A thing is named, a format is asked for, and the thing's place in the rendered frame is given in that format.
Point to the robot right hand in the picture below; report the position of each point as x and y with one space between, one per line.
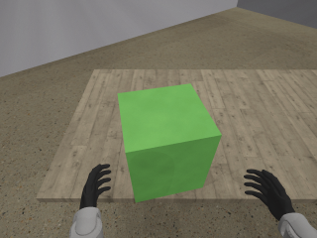
272 193

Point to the carton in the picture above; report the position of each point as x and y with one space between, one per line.
170 140

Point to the left robot forearm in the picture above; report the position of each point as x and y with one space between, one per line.
87 223

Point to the right robot forearm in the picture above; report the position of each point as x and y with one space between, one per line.
295 225

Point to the robot left hand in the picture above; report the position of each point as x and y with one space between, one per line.
90 191

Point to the table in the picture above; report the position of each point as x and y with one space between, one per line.
267 118

